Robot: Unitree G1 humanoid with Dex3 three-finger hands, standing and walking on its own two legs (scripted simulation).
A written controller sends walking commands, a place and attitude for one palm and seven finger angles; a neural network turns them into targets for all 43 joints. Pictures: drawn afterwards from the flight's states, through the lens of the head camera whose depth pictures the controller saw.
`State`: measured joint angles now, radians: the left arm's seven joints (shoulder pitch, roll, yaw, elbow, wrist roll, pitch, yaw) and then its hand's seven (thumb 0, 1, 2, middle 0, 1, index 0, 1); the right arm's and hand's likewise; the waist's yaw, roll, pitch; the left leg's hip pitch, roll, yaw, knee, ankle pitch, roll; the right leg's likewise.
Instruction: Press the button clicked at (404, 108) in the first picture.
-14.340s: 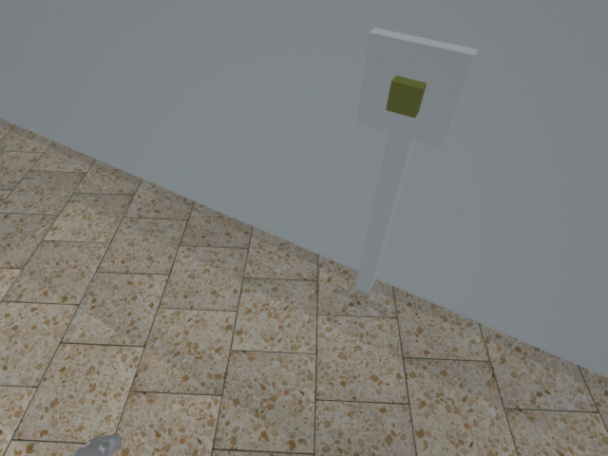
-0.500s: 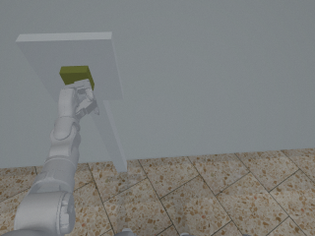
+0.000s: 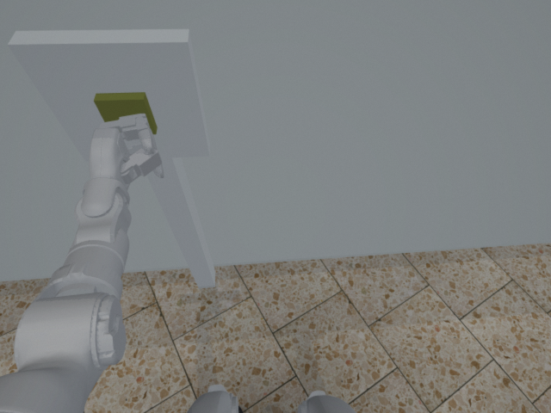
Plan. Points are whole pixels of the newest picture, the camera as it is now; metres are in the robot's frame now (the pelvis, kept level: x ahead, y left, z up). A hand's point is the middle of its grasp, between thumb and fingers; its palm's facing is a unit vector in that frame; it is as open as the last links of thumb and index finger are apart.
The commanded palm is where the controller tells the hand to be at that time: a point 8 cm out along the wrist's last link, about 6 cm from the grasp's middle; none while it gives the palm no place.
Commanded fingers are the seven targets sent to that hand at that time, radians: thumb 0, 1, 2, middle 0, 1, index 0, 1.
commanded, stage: press the button with the knuckle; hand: left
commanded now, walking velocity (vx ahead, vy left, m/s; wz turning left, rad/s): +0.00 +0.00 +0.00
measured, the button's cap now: (128, 110) +0.53 +0.20 +0.12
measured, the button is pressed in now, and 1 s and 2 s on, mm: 13 0 0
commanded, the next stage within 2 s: hold the button down briefly in 0.08 s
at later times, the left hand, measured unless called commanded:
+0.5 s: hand (153, 153) +0.47 +0.16 +0.09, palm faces +0.02 -1.00 -0.02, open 2.7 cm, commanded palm +0.47 +0.21 +0.09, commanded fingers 0.00 0.90 0.90 -1.30 -1.50 -1.30 -1.50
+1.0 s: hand (153, 166) +0.45 +0.16 +0.09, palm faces +0.03 -1.00 +0.00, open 3.0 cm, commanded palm +0.41 +0.21 +0.09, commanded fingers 0.00 0.90 0.90 -1.30 -1.50 -1.30 -1.50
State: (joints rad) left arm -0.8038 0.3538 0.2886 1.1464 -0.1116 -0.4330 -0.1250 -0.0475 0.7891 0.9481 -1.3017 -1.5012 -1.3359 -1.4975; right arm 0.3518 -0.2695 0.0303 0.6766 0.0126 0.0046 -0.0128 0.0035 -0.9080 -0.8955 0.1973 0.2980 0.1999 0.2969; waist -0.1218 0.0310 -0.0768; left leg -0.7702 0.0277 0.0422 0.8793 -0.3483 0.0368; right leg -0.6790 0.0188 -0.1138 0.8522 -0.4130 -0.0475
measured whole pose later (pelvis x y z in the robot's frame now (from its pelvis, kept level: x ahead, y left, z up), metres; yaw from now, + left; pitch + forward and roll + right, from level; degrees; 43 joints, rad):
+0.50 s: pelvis -0.02 +0.00 -0.01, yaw +0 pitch +14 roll -3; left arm -0.89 0.41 0.30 1.23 -0.10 -0.42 -0.13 -0.05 0.74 0.98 -1.30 -1.50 -1.39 -1.50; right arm 0.40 -0.29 0.04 0.68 0.01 -0.04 -0.02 0.00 -0.91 -0.90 0.20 0.30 0.20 0.30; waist -0.16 0.03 -0.08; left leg -0.84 0.04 0.03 0.92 -0.33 0.04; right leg -0.75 0.03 -0.12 0.88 -0.39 -0.05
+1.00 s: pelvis +0.00 +0.01 +0.00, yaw -2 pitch +12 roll -2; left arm -0.64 0.28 0.26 0.95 -0.14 -0.40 -0.08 0.00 0.85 0.90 -1.30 -1.50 -1.30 -1.50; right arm 0.36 -0.26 0.02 0.62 0.02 0.01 0.00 0.00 -0.91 -0.90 0.20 0.30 0.20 0.30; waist -0.10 0.03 -0.09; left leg -0.71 0.03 0.07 0.86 -0.35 0.05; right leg -0.63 0.02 -0.08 0.83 -0.40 -0.03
